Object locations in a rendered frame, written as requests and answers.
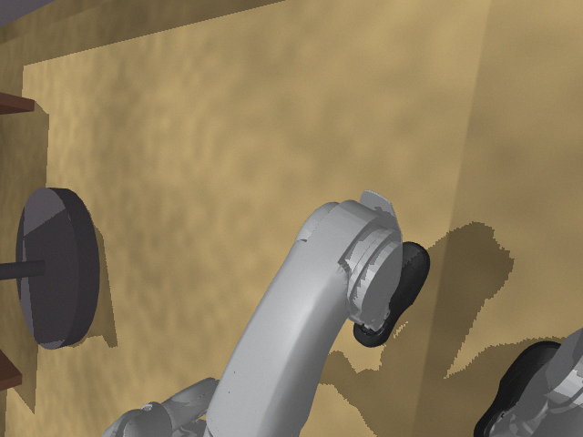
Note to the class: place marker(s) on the left robot hand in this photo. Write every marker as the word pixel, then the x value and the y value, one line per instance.
pixel 187 406

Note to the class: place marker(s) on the left robot arm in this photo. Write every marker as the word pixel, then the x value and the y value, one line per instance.
pixel 152 420

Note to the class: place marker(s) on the left robot foot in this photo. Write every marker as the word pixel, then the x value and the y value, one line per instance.
pixel 415 268

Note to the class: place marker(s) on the office chair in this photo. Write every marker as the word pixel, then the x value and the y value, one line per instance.
pixel 56 267

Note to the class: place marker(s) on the right robot foot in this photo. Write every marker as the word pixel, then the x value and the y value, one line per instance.
pixel 514 382

